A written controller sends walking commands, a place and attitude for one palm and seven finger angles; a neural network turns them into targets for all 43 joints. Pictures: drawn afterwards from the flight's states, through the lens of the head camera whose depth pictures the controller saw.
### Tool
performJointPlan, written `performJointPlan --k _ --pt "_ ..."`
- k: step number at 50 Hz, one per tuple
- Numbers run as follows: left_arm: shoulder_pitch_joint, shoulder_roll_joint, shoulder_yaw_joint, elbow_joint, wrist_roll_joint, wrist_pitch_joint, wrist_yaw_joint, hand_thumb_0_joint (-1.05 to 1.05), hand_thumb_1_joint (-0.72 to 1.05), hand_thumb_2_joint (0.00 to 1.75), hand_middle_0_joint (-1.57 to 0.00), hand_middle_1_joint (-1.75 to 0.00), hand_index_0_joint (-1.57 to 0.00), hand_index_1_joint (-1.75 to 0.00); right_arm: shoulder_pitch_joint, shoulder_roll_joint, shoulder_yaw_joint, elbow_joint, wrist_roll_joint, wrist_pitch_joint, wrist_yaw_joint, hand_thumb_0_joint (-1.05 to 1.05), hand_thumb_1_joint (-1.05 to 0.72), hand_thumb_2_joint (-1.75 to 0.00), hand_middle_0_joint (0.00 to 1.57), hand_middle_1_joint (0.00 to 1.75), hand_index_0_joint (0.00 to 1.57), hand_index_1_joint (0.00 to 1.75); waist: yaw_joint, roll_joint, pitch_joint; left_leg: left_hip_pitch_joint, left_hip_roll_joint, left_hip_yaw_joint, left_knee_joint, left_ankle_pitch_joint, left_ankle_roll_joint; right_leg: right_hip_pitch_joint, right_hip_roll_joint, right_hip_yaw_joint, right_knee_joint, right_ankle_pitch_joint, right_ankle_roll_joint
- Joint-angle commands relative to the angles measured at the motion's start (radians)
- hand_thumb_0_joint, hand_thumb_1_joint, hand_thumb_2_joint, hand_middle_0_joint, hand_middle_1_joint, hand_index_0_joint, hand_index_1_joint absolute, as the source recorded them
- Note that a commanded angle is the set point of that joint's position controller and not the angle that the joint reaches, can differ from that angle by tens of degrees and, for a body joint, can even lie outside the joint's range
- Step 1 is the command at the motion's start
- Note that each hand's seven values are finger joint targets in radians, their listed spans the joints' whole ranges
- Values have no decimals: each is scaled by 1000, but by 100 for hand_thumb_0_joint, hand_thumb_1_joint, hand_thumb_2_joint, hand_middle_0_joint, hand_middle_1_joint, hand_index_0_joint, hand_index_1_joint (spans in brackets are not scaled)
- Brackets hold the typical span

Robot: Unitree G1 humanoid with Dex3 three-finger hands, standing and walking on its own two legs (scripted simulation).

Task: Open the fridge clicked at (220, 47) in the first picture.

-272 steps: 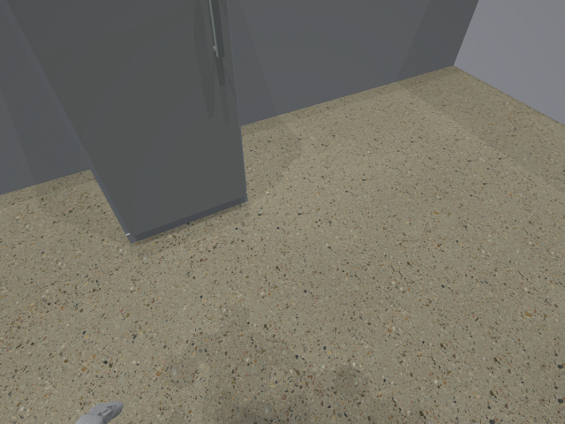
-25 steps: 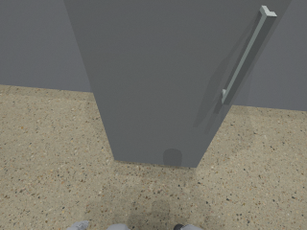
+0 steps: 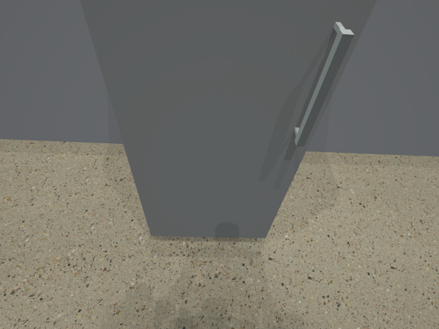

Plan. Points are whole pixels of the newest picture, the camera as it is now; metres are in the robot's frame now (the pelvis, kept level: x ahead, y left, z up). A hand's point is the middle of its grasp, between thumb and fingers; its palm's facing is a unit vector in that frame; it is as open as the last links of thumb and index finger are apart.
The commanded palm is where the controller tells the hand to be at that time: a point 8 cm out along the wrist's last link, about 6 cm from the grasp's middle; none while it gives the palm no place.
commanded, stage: come to a stop and stand still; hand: right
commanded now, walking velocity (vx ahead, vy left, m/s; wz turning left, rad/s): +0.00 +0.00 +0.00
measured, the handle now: (316, 92) +0.57 -0.21 +0.14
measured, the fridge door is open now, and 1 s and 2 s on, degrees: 0 0 0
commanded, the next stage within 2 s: look again from close up in 0.54 s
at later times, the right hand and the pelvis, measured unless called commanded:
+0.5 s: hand out of the picture +0.02 -0.23 -0.19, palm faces +0.01 +0.98 -0.18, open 7.4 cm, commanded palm none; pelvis +0.01 -0.06 -0.01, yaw +1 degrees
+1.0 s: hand out of the picture +0.01 -0.21 -0.18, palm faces +0.01 +0.97 -0.23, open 7.4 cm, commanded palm none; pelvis -0.02 -0.03 -0.01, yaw +1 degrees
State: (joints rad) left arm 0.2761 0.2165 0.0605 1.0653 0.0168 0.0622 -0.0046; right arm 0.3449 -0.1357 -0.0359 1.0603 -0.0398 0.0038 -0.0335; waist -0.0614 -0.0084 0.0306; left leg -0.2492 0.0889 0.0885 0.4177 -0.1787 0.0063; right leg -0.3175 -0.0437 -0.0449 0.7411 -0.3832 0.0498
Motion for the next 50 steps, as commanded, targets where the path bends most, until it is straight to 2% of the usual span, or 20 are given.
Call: performJointPlan --k 1,2,3,4,5,6,7,8,13,16,31,32,33,34,36,38,40,42,44,50 --pt "54 -1 -16 -41 -9 -47 10 0 90 90 -20 -30 -20 -30 -9 -194 -40 -13 12 -8 -3 0 -90 -90 20 30 20 30 49 208 -38 0 160 -192 -128 -51 80 141 30 -40 -273 113 -16" --pt "86 5 -17 -22 -11 -54 15 0 90 90 -20 -30 -20 -30 -24 -175 -35 -11 19 -4 -2 0 -90 -90 20 30 20 30 67 167 -37 -67 121 -159 -95 -102 46 231 20 -41 -348 176 -20" --pt "111 42 -12 -14 -11 -63 19 0 90 90 -20 -30 -20 -30 -25 -146 -26 -15 22 -1 0 0 -90 -90 20 30 20 30 77 52 -54 -120 79 -123 -20 -132 16 295 -46 14 -384 182 -30" --pt "99 92 -6 -23 -3 -70 24 0 90 90 -20 -30 -20 -30 -8 -99 -17 -20 28 4 2 0 -90 -90 20 30 20 30 68 -124 -43 -154 17 -58 58 -165 -20 245 -176 175 -446 167 -75" --pt "56 127 -4 -38 -1 -66 30 0 90 90 -20 -30 -20 -30 -17 -71 -11 -20 26 6 1 0 -90 -90 20 30 20 30 57 -183 16 -107 -8 -3 100 -200 -42 109 -260 240 -528 86 -128" --pt "-1 125 -8 -50 3 -60 31 0 90 90 -20 -30 -20 -30 -17 -61 -7 -12 20 4 4 0 -90 -90 20 30 20 30 33 -124 71 -44 -8 -12 109 -172 -43 -18 -253 209 -549 -9 -136" --pt "-41 93 -14 -44 2 -66 33 0 90 90 -20 -30 -20 -30 -23 -58 -3 9 12 10 5 0 -90 -90 20 30 20 30 32 -173 91 -20 -4 -7 107 -124 -45 -39 -195 183 -572 -48 -119" --pt "-48 82 -18 -42 -1 -69 37 0 90 90 -20 -30 -20 -30 -17 -71 -1 20 12 11 8 0 -90 -90 20 30 20 30 27 -196 106 -12 -3 -12 100 -80 -42 -29 -167 160 -558 18 -107" --pt "-10 54 -29 -20 -11 -84 43 0 90 90 -20 -30 -20 -30 28 -108 10 64 20 -7 5 0 -90 -90 20 30 20 30 34 -90 15 70 31 -67 -19 116 -33 121 -97 69 -418 383 -83" --pt "0 59 -27 -7 -11 -86 41 0 90 90 -20 -30 -20 -30 -7 -109 12 70 21 -7 3 0 -90 -90 20 30 20 30 45 -14 11 74 32 -63 -24 118 -39 139 -95 64 -418 374 -66" --pt "47 39 -35 47 -9 -91 41 0 90 90 -20 -30 -20 -30 -49 -115 16 71 28 -8 -4 0 -90 -90 20 30 20 30 47 -10 34 104 36 -68 -39 130 -32 139 -86 47 -442 354 -59" --pt "28 85 -40 -21 -21 -104 29 0 90 90 -20 -30 -20 -30 -19 -136 31 83 17 -22 -46 0 -90 -90 20 30 20 30 58 -31 44 85 54 -107 37 278 -8 72 -101 34 -284 599 -43" --pt "27 66 -46 -45 -9 -112 27 0 90 90 -20 -30 -20 -30 -3 -172 21 62 15 -45 -36 0 -90 -90 20 30 20 30 51 -50 -8 123 77 -79 73 486 6 94 -59 24 -257 664 -26" --pt "101 40 -36 -32 -3 -123 31 0 90 90 -20 -30 -20 -30 -7 -167 17 42 17 -48 -29 0 -90 -90 20 30 20 30 68 -90 -122 180 70 -73 159 460 13 137 -53 39 -278 669 -24" --pt "120 63 -32 -35 -4 -117 40 0 90 90 -20 -30 -20 -30 -23 -139 23 30 25 -40 -23 0 -90 -90 20 30 20 30 67 -51 -190 146 36 -45 152 285 15 200 -90 57 -256 773 -50" --pt "101 61 -30 -53 -5 -107 42 0 90 90 -20 -30 -20 -30 -44 -138 23 9 23 -31 -17 0 -90 -90 20 30 20 30 66 -14 -126 103 25 -47 119 184 13 170 -88 55 -261 643 -63" --pt "79 52 -31 -61 -5 -96 40 0 90 90 -20 -30 -20 -30 -57 -135 24 2 23 -24 -12 0 -90 -90 20 30 20 30 67 49 -18 59 34 -64 77 130 11 92 -69 56 -303 389 -67" --pt "70 47 -31 -68 -5 -88 33 0 90 90 -20 -30 -20 -30 -64 -141 24 -9 23 -19 -9 0 -90 -90 20 30 20 30 66 62 83 8 32 -89 26 -16 11 25 -50 61 -347 176 -67" --pt "72 42 -32 -67 -3 -84 28 0 90 90 -20 -30 -20 -30 -56 -154 21 -18 23 -20 -6 0 -90 -90 20 30 20 30 68 31 100 -16 31 -107 -2 -88 14 25 -37 55 -353 122 -65" --pt "89 44 -32 -63 0 -80 24 0 90 90 -20 -30 -20 -30 -50 -174 11 -41 23 -23 -3 0 -90 -90 20 30 20 30 73 59 80 -42 38 -139 -58 -200 21 44 -24 41 -350 71 -61"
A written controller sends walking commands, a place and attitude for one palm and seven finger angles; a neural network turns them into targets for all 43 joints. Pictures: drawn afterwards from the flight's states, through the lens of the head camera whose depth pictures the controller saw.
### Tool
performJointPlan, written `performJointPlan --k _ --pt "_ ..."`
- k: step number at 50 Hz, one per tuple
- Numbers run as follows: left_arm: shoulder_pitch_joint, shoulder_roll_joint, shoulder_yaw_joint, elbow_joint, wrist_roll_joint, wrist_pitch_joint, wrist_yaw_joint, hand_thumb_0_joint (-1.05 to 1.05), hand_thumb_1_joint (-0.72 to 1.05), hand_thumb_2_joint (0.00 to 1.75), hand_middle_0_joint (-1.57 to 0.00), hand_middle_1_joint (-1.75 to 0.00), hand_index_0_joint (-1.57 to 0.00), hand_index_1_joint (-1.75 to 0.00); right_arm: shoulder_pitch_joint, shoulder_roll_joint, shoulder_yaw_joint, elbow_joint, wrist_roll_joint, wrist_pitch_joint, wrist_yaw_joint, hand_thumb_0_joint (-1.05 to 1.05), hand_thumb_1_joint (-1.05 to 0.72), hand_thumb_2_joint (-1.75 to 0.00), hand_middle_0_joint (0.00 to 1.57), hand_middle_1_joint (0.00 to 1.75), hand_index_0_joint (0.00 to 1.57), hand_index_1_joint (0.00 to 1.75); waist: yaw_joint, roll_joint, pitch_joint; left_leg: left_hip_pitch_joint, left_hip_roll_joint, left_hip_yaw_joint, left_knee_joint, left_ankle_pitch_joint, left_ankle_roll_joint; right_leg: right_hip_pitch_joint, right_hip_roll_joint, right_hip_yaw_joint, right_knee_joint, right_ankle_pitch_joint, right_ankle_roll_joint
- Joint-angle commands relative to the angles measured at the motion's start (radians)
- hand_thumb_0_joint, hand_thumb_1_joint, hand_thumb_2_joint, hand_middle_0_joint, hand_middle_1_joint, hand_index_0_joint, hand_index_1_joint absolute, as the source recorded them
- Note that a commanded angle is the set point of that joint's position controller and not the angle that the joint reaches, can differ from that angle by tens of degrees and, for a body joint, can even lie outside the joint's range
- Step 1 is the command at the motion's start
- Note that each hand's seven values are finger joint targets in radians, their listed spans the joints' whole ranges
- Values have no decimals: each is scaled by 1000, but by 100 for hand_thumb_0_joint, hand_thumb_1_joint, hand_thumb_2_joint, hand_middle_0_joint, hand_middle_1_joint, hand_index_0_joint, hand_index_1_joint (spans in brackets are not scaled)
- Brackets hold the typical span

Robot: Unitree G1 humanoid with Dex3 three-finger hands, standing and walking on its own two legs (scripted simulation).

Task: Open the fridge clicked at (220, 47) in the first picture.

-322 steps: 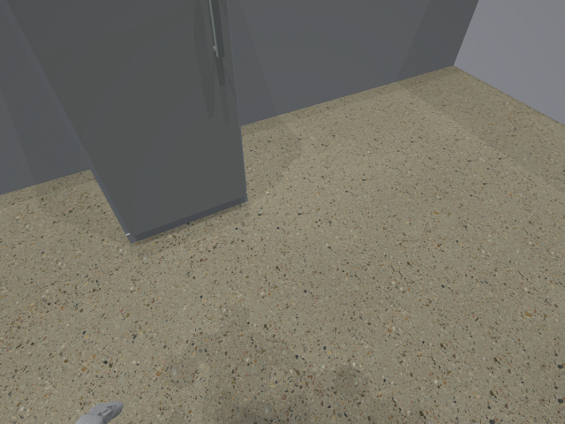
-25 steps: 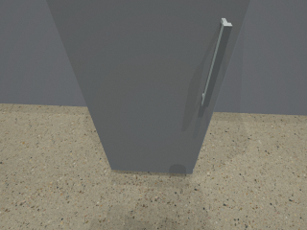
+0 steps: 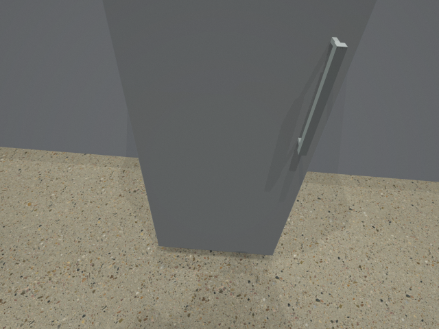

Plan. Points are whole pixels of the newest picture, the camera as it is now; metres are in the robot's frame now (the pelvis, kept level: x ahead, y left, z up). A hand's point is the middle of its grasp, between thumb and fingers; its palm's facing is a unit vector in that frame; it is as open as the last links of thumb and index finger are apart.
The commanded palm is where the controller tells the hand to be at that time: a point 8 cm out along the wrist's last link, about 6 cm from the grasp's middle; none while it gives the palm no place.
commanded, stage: look again from close up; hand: right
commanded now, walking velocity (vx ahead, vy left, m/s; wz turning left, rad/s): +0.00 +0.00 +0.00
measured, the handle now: (316, 103) +0.58 -0.18 +0.15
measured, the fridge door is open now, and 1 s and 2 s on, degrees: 0 0 0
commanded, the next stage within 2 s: shuffle to correct the standing spot in 1.22 s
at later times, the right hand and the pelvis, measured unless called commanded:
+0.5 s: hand out of the picture -0.03 -0.17 -0.17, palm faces +0.05 +0.98 -0.20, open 7.4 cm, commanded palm none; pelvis -0.02 +0.01 +0.00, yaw -1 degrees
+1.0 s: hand out of the picture -0.02 -0.16 -0.17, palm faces +0.05 +0.98 -0.17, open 7.4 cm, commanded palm none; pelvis -0.01 +0.00 +0.00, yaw +0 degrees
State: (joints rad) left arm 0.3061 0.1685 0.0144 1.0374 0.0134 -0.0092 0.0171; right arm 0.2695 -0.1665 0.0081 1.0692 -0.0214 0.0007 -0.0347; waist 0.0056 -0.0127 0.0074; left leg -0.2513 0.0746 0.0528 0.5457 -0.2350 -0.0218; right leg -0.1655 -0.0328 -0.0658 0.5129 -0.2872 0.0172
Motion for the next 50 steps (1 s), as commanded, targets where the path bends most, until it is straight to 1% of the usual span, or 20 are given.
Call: performJointPlan --k 1,3,4,6,8,10,11,13,15,18,22,24,25,27,29,30,35,38,40,50 --pt "60 93 15 -35 3 -7 2 0 90 90 -20 -30 -20 -30 28 -145 -34 -54 5 -19 -1 0 -90 -90 20 30 20 30 5 77 109 -52 55 -106 -197 -171 49 -109 -32 58 -118 -36 -27" --pt "64 94 16 -33 3 -6 1 0 90 90 -20 -30 -20 -30 30 -148 -36 -59 4 -19 0 0 -90 -90 20 30 20 30 8 66 104 -63 55 -108 -211 -194 51 -97 -34 56 -118 -40 -27" --pt "66 99 16 -32 5 -7 1 0 90 90 -20 -30 -20 -30 29 -148 -39 -61 4 -19 1 0 -90 -90 20 30 20 30 8 43 103 -63 55 -110 -211 -197 51 -105 -34 58 -122 -45 -26" --pt "63 98 15 -29 5 -7 0 0 90 90 -20 -30 -20 -30 37 -150 -42 -60 5 -18 3 0 -90 -90 20 30 20 30 2 27 107 -60 56 -111 -220 -212 51 -119 -33 59 -128 -61 -26" --pt "70 96 15 -25 5 -4 0 0 90 90 -20 -30 -20 -30 44 -149 -42 -61 4 -18 3 0 -90 -90 20 30 20 30 4 50 103 -66 57 -114 -235 -237 52 -114 -32 57 -121 -69 -25" --pt "83 100 15 -20 5 -4 0 0 90 90 -20 -30 -20 -30 42 -153 -45 -59 5 -18 5 0 -90 -90 20 30 20 30 6 51 93 -67 61 -118 -240 -252 52 -119 -30 59 -118 -71 -24" --pt "87 99 15 -14 6 -5 0 0 90 90 -20 -30 -20 -30 44 -150 -46 -58 5 -17 5 0 -90 -90 20 30 20 30 5 35 94 -69 60 -115 -238 -249 53 -119 -32 61 -124 -72 -25" --pt "92 96 15 -9 5 -7 1 0 90 90 -20 -30 -20 -30 50 -141 -45 -56 5 -17 5 0 -90 -90 20 30 20 30 2 20 88 -51 53 -105 -231 -226 51 -128 -42 72 -142 -79 -27" --pt "90 101 14 -7 4 -9 1 0 90 90 -20 -30 -20 -30 54 -142 -46 -52 5 -17 7 0 -90 -90 20 30 20 30 -3 23 89 -32 53 -102 -226 -212 48 -152 -42 75 -146 -87 -25" --pt "102 92 13 4 3 -10 2 0 90 90 -20 -30 -20 -30 64 -132 -43 -42 6 -18 7 0 -90 -90 20 30 20 30 -3 23 80 -20 52 -97 -226 -194 49 -146 -47 75 -151 -70 -24" --pt "111 85 10 16 3 -12 3 0 90 90 -20 -30 -20 -30 74 -121 -42 -32 7 -18 7 0 -90 -90 20 30 20 30 -8 12 84 -2 51 -88 -215 -163 47 -163 -48 79 -160 -64 -22" --pt "115 81 9 18 2 -11 3 0 90 90 -20 -30 -20 -30 75 -113 -39 -30 7 -17 5 0 -90 -90 20 30 20 30 -7 30 91 -4 49 -86 -213 -155 46 -163 -51 82 -162 -58 -23" --pt "116 80 8 22 2 -11 4 0 90 90 -20 -30 -20 -30 77 -110 -38 -26 7 -16 5 0 -90 -90 20 30 20 30 -8 15 95 -3 49 -82 -210 -149 45 -167 -51 82 -165 -61 -21" --pt "116 72 7 24 2 -11 4 0 90 90 -20 -30 -20 -30 84 -101 -36 -23 7 -15 4 0 -90 -90 20 30 20 30 -9 17 100 -5 46 -79 -206 -142 42 -168 -53 86 -173 -67 -21" --pt "115 70 7 27 1 -12 4 0 90 90 -20 -30 -20 -30 88 -96 -36 -22 6 -15 3 0 -90 -90 20 30 20 30 -11 0 95 10 43 -73 -197 -110 40 -173 -57 88 -177 -62 -21" --pt "114 65 6 27 1 -11 4 0 90 90 -20 -30 -20 -30 89 -95 -36 -22 6 -15 3 0 -90 -90 20 30 20 30 -11 10 100 11 43 -77 -199 -112 41 -178 -56 86 -176 -66 -20" --pt "113 56 7 27 0 -13 6 0 90 90 -20 -30 -20 -30 96 -79 -35 -19 5 -16 1 0 -90 -90 20 30 20 30 -11 8 92 16 40 -69 -186 -73 38 -170 -61 90 -184 -55 -22" --pt "104 53 8 27 0 -12 7 0 90 90 -20 -30 -20 -30 102 -70 -34 -19 4 -16 0 0 -90 -90 20 30 20 30 -11 -7 92 12 34 -68 -180 -52 38 -161 -65 93 -186 -52 -23" --pt "103 48 8 26 0 -13 7 0 90 90 -20 -30 -20 -30 101 -66 -36 -19 3 -17 -1 0 -90 -90 20 30 20 30 -10 13 92 18 36 -67 -176 -36 37 -162 -63 88 -183 -38 -22" --pt "90 41 8 28 -2 -16 9 0 90 90 -20 -30 -20 -30 106 -59 -36 -17 3 -21 -2 0 -90 -90 20 30 20 30 -11 5 70 28 37 -65 -167 20 38 -125 -65 76 -172 23 -23"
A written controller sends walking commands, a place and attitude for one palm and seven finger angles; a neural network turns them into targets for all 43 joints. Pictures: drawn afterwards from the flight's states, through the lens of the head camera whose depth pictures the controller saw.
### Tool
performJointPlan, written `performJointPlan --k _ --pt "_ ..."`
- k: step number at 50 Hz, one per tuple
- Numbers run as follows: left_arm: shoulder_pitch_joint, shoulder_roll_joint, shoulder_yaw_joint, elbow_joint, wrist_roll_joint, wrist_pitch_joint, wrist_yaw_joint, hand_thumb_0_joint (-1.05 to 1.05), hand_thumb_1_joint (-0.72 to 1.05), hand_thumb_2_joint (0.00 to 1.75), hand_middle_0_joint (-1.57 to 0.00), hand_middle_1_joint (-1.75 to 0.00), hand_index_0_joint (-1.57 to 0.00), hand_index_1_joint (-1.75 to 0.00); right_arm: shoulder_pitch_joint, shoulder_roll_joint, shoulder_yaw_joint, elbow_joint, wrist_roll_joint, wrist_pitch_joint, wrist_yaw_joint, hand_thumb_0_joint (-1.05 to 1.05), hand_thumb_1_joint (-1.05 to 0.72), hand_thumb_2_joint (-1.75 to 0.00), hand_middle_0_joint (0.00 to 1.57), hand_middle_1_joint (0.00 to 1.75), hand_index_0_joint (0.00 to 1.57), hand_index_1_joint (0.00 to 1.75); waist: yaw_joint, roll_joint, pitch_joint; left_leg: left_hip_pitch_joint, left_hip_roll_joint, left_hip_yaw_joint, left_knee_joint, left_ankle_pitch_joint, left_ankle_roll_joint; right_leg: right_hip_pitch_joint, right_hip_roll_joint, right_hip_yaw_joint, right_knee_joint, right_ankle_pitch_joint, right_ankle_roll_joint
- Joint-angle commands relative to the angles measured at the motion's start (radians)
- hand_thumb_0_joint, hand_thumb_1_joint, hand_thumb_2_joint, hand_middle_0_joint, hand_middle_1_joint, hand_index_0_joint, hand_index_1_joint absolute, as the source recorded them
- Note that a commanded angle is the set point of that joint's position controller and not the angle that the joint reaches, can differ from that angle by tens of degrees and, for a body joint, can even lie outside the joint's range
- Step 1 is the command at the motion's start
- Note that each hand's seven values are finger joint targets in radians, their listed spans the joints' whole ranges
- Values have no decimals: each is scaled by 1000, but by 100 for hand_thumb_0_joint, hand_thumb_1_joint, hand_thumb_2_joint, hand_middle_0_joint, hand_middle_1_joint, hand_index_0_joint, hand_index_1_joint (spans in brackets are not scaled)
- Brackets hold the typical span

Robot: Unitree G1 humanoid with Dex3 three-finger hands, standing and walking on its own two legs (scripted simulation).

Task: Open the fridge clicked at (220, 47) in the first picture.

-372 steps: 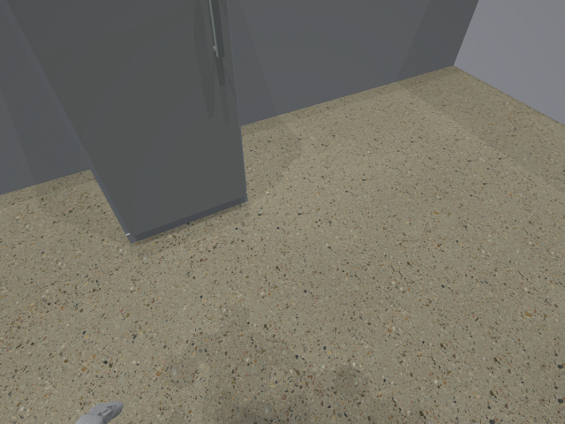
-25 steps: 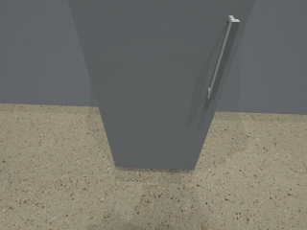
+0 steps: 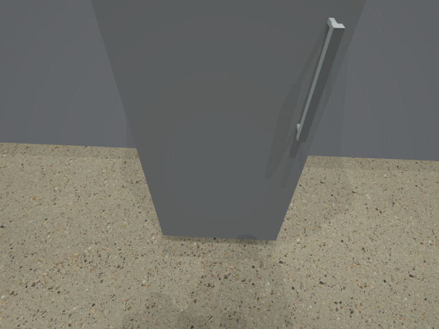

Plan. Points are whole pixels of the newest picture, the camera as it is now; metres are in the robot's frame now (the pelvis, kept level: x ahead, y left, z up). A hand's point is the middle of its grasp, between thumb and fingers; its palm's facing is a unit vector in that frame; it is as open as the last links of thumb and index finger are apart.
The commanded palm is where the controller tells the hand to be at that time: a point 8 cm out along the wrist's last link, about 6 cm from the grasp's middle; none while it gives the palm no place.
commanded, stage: look again from close up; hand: right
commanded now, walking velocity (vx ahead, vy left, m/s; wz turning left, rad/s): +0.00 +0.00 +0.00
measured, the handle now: (314, 87) +0.60 -0.18 +0.15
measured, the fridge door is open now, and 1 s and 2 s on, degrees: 0 0 0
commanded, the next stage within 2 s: shuffle to correct the standing spot in 0.22 s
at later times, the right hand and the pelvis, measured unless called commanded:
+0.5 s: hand out of the picture +0.01 -0.16 -0.18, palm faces +0.05 +0.98 -0.17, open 7.4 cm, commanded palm none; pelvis +0.02 +0.00 +0.00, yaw +0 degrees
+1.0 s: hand out of the picture +0.07 -0.19 -0.20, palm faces +0.11 +0.98 -0.15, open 7.4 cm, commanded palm none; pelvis +0.13 -0.04 -0.02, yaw -1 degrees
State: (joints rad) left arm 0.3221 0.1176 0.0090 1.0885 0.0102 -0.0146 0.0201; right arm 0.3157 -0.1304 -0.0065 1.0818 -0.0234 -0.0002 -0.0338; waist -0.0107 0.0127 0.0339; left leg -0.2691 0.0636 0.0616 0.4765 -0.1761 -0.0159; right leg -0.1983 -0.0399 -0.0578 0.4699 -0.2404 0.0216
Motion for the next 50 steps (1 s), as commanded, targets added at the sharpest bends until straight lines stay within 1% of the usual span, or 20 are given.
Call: performJointPlan --k 1,16,21,27,30,33,34,36,38,39,40,41,42,43,44,46,47,48,49,50 --pt "73 93 13 -21 2 -11 6 0 90 90 -20 -30 -20 -30 61 -93 -22 -27 5 -20 -3 0 -90 -90 20 30 20 30 6 -18 41 47 49 -72 -99 -38 33 -89 -58 67 -129 -21 -26" --pt "73 87 12 -12 5 -5 5 0 90 90 -20 -30 -20 -30 51 -102 -24 -26 6 -21 -1 0 -90 -90 20 30 20 30 9 12 51 32 52 -87 -126 -77 38 -64 -48 44 -110 -12 -22" --pt "98 86 14 -8 15 7 -3 0 90 90 -20 -30 -20 -30 71 -117 -38 -32 -1 -12 5 0 -90 -90 20 30 20 30 -2 22 79 -2 56 -120 -147 -376 55 -111 -21 23 -86 -242 -32" --pt "132 65 14 -18 17 1 -7 0 90 90 -20 -30 -20 -30 95 -122 -57 -48 0 -13 12 0 -90 -90 20 30 20 30 2 67 127 -68 85 -164 -152 -465 95 -125 5 1 -12 -226 -47" --pt "158 71 16 -19 17 -8 -7 0 90 90 -20 -30 -20 -30 92 -113 -60 -60 -1 -16 16 0 -90 -90 20 30 20 30 7 -6 137 -84 61 -126 -89 -422 93 -117 -17 38 -54 -248 -58" --pt "194 107 22 -14 12 -23 0 0 90 90 -20 -30 -20 -30 78 -67 -51 -72 -4 -26 22 0 -90 -90 20 30 20 30 18 -141 125 -91 -12 -13 74 -236 73 -70 -110 147 -147 -206 -99" --pt "203 123 24 -10 10 -28 3 0 90 90 -20 -30 -20 -30 69 -47 -47 -79 -6 -31 24 0 -90 -90 20 30 20 30 20 -189 120 -104 -28 36 144 -180 64 -47 -150 188 -177 -158 -121" --pt "202 128 24 -8 11 -34 9 0 90 90 -20 -30 -20 -30 64 -27 -41 -82 -6 -43 25 0 -90 -90 20 30 20 30 13 -192 102 -106 -36 62 149 -146 62 16 -167 174 -129 89 -144" --pt "175 108 19 -13 9 -37 10 0 90 90 -20 -30 -20 -30 117 -41 -48 -58 -3 -49 25 0 -90 -90 20 30 20 30 -14 -111 81 31 -15 30 86 -42 79 -42 -117 93 -18 234 -120" --pt "145 99 16 -29 6 -43 10 0 90 90 -20 -30 -20 -30 186 -65 -56 -31 -2 -56 21 0 -90 -90 20 30 20 30 -46 -4 45 163 36 -46 57 81 102 -126 -61 27 104 242 -92" --pt "100 69 10 -56 4 -50 4 0 90 90 -20 -30 -20 -30 282 -124 -69 7 -3 -62 13 0 -90 -90 20 30 20 30 -81 170 17 331 156 -194 -10 250 148 -298 11 -52 262 95 -58" --pt "39 54 12 -89 7 -49 -3 0 90 90 -20 -30 -20 -30 363 -164 -84 38 0 -65 6 0 -90 -90 20 30 20 30 -106 305 3 447 286 -336 -82 419 219 -449 39 -87 416 -252 -36" --pt "-39 63 16 -119 7 -48 -5 0 90 90 -20 -30 -20 -30 396 -166 -87 51 -7 -66 -2 0 -90 -90 20 30 20 30 -133 285 5 488 340 -391 -78 531 271 -532 12 -32 523 -364 -32" --pt "-75 61 22 -138 2 -50 -8 0 90 90 -20 -30 -20 -30 377 -167 -88 45 -14 -62 -10 0 -90 -90 20 30 20 30 -131 203 7 493 361 -371 -57 514 282 -564 -21 18 531 -391 -37" --pt "-92 54 22 -146 -1 -51 -16 0 90 90 -20 -30 -20 -30 323 -160 -86 25 -21 -57 -13 0 -90 -90 20 30 20 30 -112 187 23 424 354 -332 -31 423 257 -535 -50 63 465 -406 -47" --pt "6 28 25 -107 -3 -47 -26 0 90 90 -20 -30 -20 -30 153 -140 -75 -22 -17 -52 -5 0 -90 -90 20 30 20 30 1 139 23 104 273 -192 -31 150 173 -189 -24 -5 188 -213 -46" --pt "127 20 21 -60 1 -46 -24 0 90 90 -20 -30 -20 -30 80 -131 -73 -42 -8 -47 1 0 -90 -90 20 30 20 30 68 87 14 -69 178 -81 24 38 121 53 34 -70 47 -30 -40" --pt "275 79 33 -2 9 -49 -9 0 90 90 -20 -30 -20 -30 48 -87 -62 -61 -1 -39 3 0 -90 -90 20 30 20 30 116 -120 -16 -176 71 5 238 -33 74 218 -20 14 -27 61 -50" --pt "361 172 49 19 19 -49 8 0 90 90 -20 -30 -20 -30 32 -47 -53 -90 12 -28 2 0 -90 -90 20 30 20 30 131 -389 -28 -308 -50 83 521 -396 2 222 -296 373 -166 317 -135" --pt "305 186 39 13 18 -29 20 0 90 90 -20 -30 -20 -30 34 -57 -52 -90 15 -16 -8 0 -90 -90 20 30 20 30 100 -266 -6 -270 -27 -56 611 -441 23 133 -359 427 -183 500 -206"
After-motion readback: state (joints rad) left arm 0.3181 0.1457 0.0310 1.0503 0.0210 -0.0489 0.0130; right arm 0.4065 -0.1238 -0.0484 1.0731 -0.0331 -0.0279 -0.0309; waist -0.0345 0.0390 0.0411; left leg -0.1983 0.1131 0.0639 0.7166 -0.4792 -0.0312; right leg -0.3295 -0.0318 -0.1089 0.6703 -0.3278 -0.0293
